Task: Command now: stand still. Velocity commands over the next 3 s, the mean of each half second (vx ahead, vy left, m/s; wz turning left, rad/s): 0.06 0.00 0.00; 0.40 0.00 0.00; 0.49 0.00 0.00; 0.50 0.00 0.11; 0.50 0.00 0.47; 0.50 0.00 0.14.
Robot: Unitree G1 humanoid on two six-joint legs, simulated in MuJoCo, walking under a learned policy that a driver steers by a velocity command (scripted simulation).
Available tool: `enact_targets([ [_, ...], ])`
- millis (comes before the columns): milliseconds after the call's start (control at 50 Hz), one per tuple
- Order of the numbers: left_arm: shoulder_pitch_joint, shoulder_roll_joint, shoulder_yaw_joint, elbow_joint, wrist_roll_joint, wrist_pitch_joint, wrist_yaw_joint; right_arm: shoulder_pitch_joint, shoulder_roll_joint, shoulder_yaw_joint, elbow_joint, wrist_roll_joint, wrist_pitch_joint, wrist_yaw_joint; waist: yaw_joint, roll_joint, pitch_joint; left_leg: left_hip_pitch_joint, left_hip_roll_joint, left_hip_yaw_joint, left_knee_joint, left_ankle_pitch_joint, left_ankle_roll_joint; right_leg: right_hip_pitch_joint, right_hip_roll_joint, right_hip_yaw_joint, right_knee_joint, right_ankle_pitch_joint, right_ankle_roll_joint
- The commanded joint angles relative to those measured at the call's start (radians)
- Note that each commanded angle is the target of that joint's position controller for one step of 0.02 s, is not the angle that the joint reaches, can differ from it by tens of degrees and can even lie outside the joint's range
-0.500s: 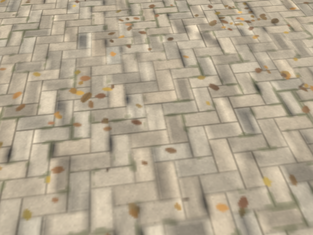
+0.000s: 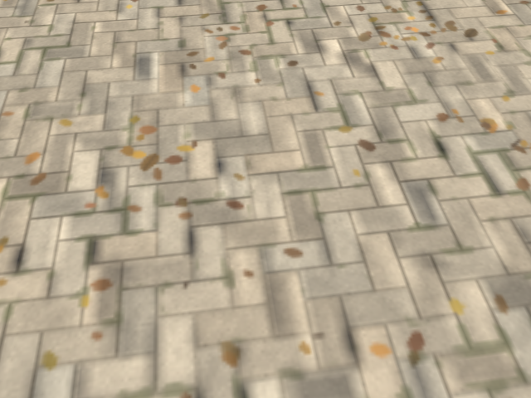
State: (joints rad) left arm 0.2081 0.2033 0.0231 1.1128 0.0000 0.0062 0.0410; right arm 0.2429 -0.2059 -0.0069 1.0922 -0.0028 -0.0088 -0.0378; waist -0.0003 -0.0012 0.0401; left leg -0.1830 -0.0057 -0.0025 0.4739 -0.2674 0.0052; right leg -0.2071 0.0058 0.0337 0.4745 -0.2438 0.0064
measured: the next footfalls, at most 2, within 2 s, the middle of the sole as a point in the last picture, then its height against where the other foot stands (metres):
left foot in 1.04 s outside the picture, level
right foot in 1.58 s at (324, 308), level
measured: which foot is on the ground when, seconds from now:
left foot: down 0.00-0.60, up 0.62-1.00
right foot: down 0.00-1.00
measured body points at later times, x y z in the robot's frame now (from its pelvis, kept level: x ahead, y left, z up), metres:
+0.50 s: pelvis +0.02 +0.00 -0.01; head +0.02 -0.01 +0.44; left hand +0.03 +0.24 -0.16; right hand +0.00 -0.25 -0.16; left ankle -0.01 +0.11 -0.74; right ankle +0.00 -0.12 -0.72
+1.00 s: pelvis +0.23 -0.01 -0.02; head +0.27 -0.01 +0.43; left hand +0.10 +0.23 -0.15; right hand +0.47 -0.22 -0.11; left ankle +0.41 +0.11 -0.72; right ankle +0.03 -0.12 -0.74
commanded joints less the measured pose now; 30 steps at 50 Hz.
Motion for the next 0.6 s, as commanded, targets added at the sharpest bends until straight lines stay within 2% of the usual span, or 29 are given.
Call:
enact_targets([
  [20, 0.036, 0.097, 0.013, -0.018, 0.0, -0.006, 0.003, 0.049, -0.097, -0.015, -0.019, 0.0, -0.006, -0.003, 0.0, 0.002, 0.005, -0.043, 0.026, -0.024, -0.092, 0.098, 0.017, 0.006, -0.02, 0.015, -0.073, 0.116, -0.022],
  [320, 0.074, 0.082, 0.007, -0.008, -0.001, -0.007, 0.007, 0.088, -0.079, -0.014, -0.015, 0.002, -0.006, -0.003, 0.0, 0.003, 0.013, -0.049, 0.024, -0.026, -0.091, 0.101, 0.021, -0.002, -0.019, 0.009, -0.069, 0.112, -0.018],
  [340, 0.094, 0.068, 0.003, 0.003, -0.001, -0.006, 0.007, 0.109, -0.068, -0.011, -0.004, 0.001, -0.005, -0.004, 0.001, 0.006, -0.012, -0.039, 0.016, -0.018, -0.099, -0.001, 0.024, 0.008, -0.007, -0.004, -0.069, 0.02, -0.02],
  [380, 0.098, 0.082, 0.01, 0.0, -0.011, -0.006, 0.011, 0.112, -0.105, -0.025, -0.009, 0.014, 0.0, -0.01, -0.003, 0.031, 0.034, -0.086, 0.014, -0.04, -0.105, -0.345, 0.06, -0.063, 0.032, -0.04, -0.013, -0.29, -0.039],
  [400, 0.084, 0.086, 0.012, -0.012, -0.011, -0.013, 0.011, 0.116, -0.118, -0.03, -0.017, 0.018, -0.003, -0.011, -0.009, 0.044, 0.079, -0.118, 0.045, -0.088, -0.13, -0.472, 0.088, -0.125, 0.031, -0.037, 0.012, -0.379, -0.053],
  [420, 0.065, 0.073, 0.01, -0.027, -0.012, -0.026, 0.007, 0.137, -0.133, -0.036, -0.02, 0.023, -0.012, -0.01, -0.021, 0.072, 0.108, -0.116, 0.097, -0.165, -0.165, -0.538, 0.12, -0.185, 0.025, -0.036, 0.054, -0.376, -0.06],
  [460, 0.036, 0.032, 0.002, -0.052, -0.016, -0.061, -0.009, 0.194, -0.183, -0.058, -0.014, 0.03, -0.033, -0.003, -0.039, 0.179, 0.106, -0.048, 0.263, -0.4, -0.279, -0.598, 0.211, -0.266, 0.023, -0.082, 0.237, -0.211, -0.055],
  [480, 0.022, 0.038, 0.003, -0.061, -0.02, -0.074, -0.018, 0.188, -0.188, -0.063, -0.021, 0.029, -0.04, -0.001, -0.037, 0.177, 0.12, -0.076, 0.32, -0.479, -0.315, -0.576, 0.245, -0.272, -0.01, -0.057, 0.306, -0.183, -0.067],
  [500, 0.024, 0.044, 0.007, -0.067, -0.025, -0.084, -0.025, 0.159, -0.18, -0.062, -0.037, 0.024, -0.046, 0.002, -0.019, 0.158, 0.126, -0.092, 0.33, -0.482, -0.322, -0.533, 0.247, -0.27, -0.027, -0.045, 0.327, -0.215, -0.082],
  [520, 0.044, 0.037, 0.006, -0.066, -0.03, -0.091, -0.03, 0.121, -0.178, -0.061, -0.055, 0.028, -0.05, 0.006, 0.006, 0.156, 0.128, -0.111, 0.315, -0.44, -0.309, -0.49, 0.229, -0.233, -0.037, -0.046, 0.262, -0.244, -0.098],
  [540, 0.092, 0.033, 0.007, -0.052, -0.034, -0.099, -0.032, 0.064, -0.175, -0.061, -0.076, 0.04, -0.049, 0.009, 0.045, 0.148, 0.127, -0.166, 0.27, -0.355, -0.278, -0.433, 0.191, -0.113, -0.032, -0.063, 0.112, -0.205, -0.111],
  [560, 0.166, 0.04, 0.016, -0.016, -0.031, -0.101, -0.031, 0.027, -0.171, -0.06, -0.092, 0.046, -0.046, 0.012, 0.079, 0.123, 0.111, -0.239, 0.196, -0.251, -0.217, -0.357, 0.153, 0.056, 0.006, -0.097, -0.01, -0.106, -0.104],
  [580, 0.245, 0.066, 0.03, 0.018, -0.023, -0.099, -0.03, 0.01, -0.157, -0.057, -0.106, 0.045, -0.048, 0.014, 0.099, 0.067, 0.082, -0.3, 0.129, -0.165, -0.096, -0.242, 0.119, 0.184, 0.004, -0.06, -0.038, -0.041, -0.091],
  [600, 0.391, 0.13, 0.05, 0.044, -0.019, -0.098, -0.026, -0.016, -0.097, -0.04, -0.125, 0.032, -0.058, 0.021, 0.144, -0.132, 0.014, -0.414, 0.031, -0.021, 0.235, -0.126, 0.063, 0.333, -0.166, 0.198, -0.154, -0.122, -0.135],
])
Over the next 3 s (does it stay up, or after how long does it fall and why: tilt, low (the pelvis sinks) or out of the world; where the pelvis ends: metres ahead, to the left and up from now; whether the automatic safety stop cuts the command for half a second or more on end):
stays up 1.38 0.11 0.01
